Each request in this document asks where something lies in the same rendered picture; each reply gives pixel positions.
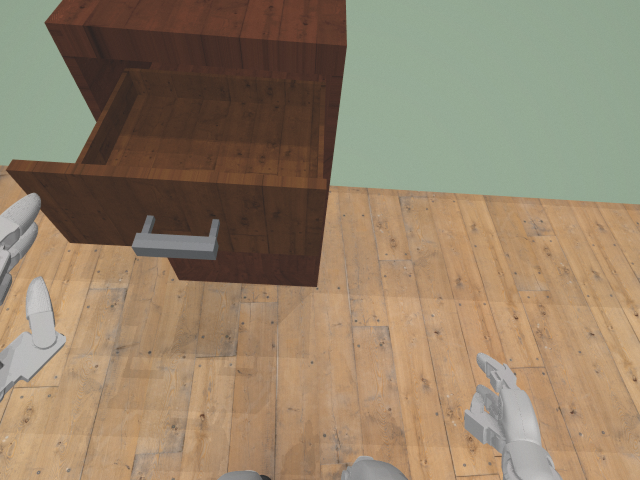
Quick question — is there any drawer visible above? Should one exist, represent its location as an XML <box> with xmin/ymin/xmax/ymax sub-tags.
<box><xmin>6</xmin><ymin>68</ymin><xmax>327</xmax><ymax>256</ymax></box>

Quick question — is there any robot right shin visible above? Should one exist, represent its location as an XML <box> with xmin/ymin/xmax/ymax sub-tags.
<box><xmin>351</xmin><ymin>456</ymin><xmax>374</xmax><ymax>467</ymax></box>

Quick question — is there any cabinet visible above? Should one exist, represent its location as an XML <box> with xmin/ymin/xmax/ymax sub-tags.
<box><xmin>44</xmin><ymin>0</ymin><xmax>347</xmax><ymax>287</ymax></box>

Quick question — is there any left robot hand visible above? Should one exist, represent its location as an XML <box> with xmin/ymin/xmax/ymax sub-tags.
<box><xmin>0</xmin><ymin>193</ymin><xmax>66</xmax><ymax>402</ymax></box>

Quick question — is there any robot right forearm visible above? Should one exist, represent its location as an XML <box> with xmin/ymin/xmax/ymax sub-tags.
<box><xmin>501</xmin><ymin>441</ymin><xmax>563</xmax><ymax>480</ymax></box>

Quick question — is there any right robot hand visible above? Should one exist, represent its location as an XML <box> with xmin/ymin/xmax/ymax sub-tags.
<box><xmin>464</xmin><ymin>353</ymin><xmax>542</xmax><ymax>454</ymax></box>

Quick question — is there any handle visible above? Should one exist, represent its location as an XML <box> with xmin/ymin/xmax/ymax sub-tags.
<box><xmin>132</xmin><ymin>215</ymin><xmax>220</xmax><ymax>260</ymax></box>

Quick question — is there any right robot thigh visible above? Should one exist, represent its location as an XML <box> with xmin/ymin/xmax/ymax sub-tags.
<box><xmin>341</xmin><ymin>460</ymin><xmax>408</xmax><ymax>480</ymax></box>

